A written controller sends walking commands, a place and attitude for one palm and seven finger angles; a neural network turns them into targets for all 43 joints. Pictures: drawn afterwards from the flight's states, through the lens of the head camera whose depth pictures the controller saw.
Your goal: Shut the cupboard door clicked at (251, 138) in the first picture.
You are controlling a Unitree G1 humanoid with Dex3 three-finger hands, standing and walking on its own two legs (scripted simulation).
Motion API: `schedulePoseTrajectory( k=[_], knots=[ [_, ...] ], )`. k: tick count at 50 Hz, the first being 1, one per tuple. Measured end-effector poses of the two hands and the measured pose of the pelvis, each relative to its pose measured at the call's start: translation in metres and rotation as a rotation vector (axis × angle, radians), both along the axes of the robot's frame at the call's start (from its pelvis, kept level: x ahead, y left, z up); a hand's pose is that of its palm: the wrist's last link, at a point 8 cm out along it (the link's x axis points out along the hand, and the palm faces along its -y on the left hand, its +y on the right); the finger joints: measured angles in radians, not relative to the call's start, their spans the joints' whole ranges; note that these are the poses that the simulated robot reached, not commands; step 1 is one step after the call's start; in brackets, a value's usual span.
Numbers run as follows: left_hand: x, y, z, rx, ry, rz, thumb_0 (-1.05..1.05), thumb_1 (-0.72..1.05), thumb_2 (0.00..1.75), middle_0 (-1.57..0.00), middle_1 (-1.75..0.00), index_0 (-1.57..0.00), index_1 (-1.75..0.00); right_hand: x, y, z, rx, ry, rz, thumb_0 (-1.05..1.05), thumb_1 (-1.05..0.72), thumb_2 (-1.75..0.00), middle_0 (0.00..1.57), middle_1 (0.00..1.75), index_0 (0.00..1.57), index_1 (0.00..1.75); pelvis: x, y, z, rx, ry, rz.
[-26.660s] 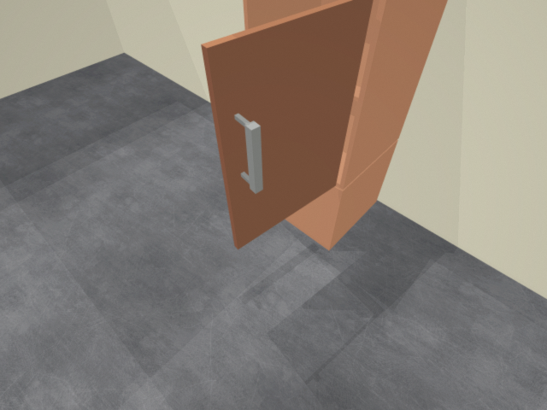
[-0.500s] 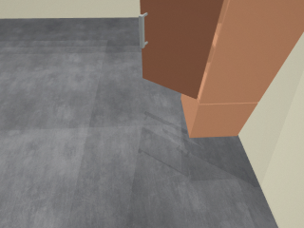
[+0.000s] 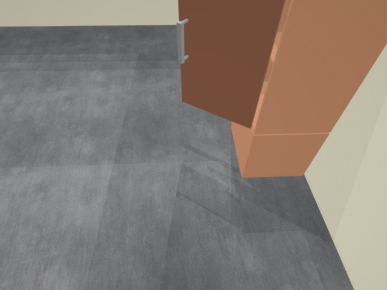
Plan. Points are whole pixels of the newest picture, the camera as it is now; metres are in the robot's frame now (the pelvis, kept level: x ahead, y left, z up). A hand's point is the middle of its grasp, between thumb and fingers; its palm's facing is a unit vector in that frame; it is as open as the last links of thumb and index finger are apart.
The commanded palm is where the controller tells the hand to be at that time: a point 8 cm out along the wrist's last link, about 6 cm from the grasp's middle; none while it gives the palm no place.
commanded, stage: walk to a spot facing it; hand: left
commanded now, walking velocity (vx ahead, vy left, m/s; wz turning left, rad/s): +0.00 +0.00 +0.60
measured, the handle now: (183, 41) +1.07 +0.09 +0.01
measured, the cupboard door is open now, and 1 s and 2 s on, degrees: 56 56 56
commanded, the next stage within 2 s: turn to face it in 1.72 s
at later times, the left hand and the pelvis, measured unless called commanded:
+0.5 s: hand out of the picture -0.03 +0.26 -0.18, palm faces +0.27 -0.93 -0.24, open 7.4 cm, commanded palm none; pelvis -0.03 +0.04 -0.01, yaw +16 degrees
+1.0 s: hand out of the picture -0.09 +0.18 -0.16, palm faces +0.63 -0.75 -0.22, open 7.4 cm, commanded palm none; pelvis +0.03 +0.04 +0.00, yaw +37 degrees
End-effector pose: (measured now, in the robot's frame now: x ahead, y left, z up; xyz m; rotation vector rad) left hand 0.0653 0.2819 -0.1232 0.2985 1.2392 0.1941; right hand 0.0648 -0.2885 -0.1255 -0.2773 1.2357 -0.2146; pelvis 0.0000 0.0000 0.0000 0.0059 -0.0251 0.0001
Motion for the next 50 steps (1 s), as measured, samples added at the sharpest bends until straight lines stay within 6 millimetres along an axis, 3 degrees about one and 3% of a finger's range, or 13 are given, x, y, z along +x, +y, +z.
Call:
schedulePoseTrajectory(
  k=[7, 12, 18, 21, 25, 31, 36, 41, 46, 50],
  knots=[
    [-0.016, -0.012, -0.012, -0.033, -0.027, 0.068, 0.01, 0.91, 0.90, -0.21, -0.30, -0.20, -0.30, -0.011, 0.020, -0.015, 0.036, 0.058, 0.027, 0.00, -0.91, -0.90, 0.20, 0.30, 0.20, 0.30, -0.007, 0.002, -0.008, -0.011, -0.010, 0.063],
    [-0.051, -0.012, -0.029, -0.075, -0.002, 0.145, 0.01, 0.91, 0.90, -0.21, -0.30, -0.20, -0.30, -0.015, 0.050, -0.021, 0.065, 0.097, 0.057, 0.00, -0.91, -0.90, 0.20, 0.30, 0.20, 0.30, -0.011, 0.012, -0.014, -0.011, -0.034, 0.130],
    [-0.095, 0.006, -0.053, -0.110, 0.053, 0.246, 0.01, 0.91, 0.90, -0.21, -0.30, -0.21, -0.30, -0.010, 0.088, -0.033, 0.079, 0.092, 0.143, 0.00, -0.91, -0.90, 0.20, 0.30, 0.20, 0.30, -0.021, 0.035, -0.030, -0.010, -0.025, 0.204],
    [-0.109, 0.014, -0.047, -0.104, 0.070, 0.282, 0.01, 0.91, 0.90, -0.21, -0.30, -0.20, -0.30, -0.013, 0.101, -0.030, 0.085, 0.095, 0.177, 0.00, -0.91, -0.90, 0.21, 0.30, 0.21, 0.30, -0.027, 0.040, -0.026, -0.014, -0.012, 0.229],
    [-0.114, 0.020, -0.029, -0.096, 0.026, 0.314, 0.01, 0.91, 0.90, -0.20, -0.30, -0.20, -0.30, -0.016, 0.108, -0.023, 0.093, 0.113, 0.221, 0.00, -0.91, -0.90, 0.21, 0.30, 0.21, 0.30, -0.030, 0.042, -0.015, -0.034, 0.008, 0.275],
    [-0.107, 0.020, -0.008, -0.067, -0.060, 0.351, 0.01, 0.91, 0.90, -0.20, -0.30, -0.20, -0.30, -0.005, 0.095, -0.018, 0.089, 0.127, 0.269, 0.00, -0.90, -0.90, 0.21, 0.30, 0.21, 0.30, -0.026, 0.033, -0.006, -0.050, 0.026, 0.353],
    [-0.108, 0.007, -0.001, -0.020, -0.133, 0.404, 0.01, 0.91, 0.90, -0.20, -0.30, -0.20, -0.30, 0.024, 0.073, -0.024, 0.078, 0.125, 0.319, 0.00, -0.90, -0.90, 0.21, 0.30, 0.21, 0.30, -0.013, 0.014, -0.011, -0.014, 0.033, 0.427],
    [-0.141, -0.019, 0.002, -0.022, -0.083, 0.522, 0.01, 0.91, 0.90, -0.20, -0.30, -0.20, -0.30, 0.078, 0.074, -0.016, 0.081, 0.074, 0.408, 0.00, -0.91, -0.90, 0.20, 0.30, 0.20, 0.30, 0.001, 0.011, -0.004, 0.013, 0.016, 0.497],
    [-0.167, -0.047, -0.002, -0.078, -0.011, 0.630, 0.01, 0.91, 0.90, -0.20, -0.30, -0.20, -0.30, 0.133, 0.105, -0.006, 0.103, 0.017, 0.506, 0.00, -0.91, -0.90, 0.20, 0.30, 0.20, 0.30, 0.018, 0.020, 0.001, 0.016, 0.015, 0.585],
    [-0.186, -0.069, -0.010, -0.138, 0.036, 0.734, 0.01, 0.91, 0.90, -0.20, -0.30, -0.20, -0.30, 0.172, 0.152, -0.006, 0.112, 0.011, 0.621, 0.00, -0.91, -0.90, 0.20, 0.30, 0.20, 0.30, 0.029, 0.036, -0.001, 0.005, 0.014, 0.653]
  ],
)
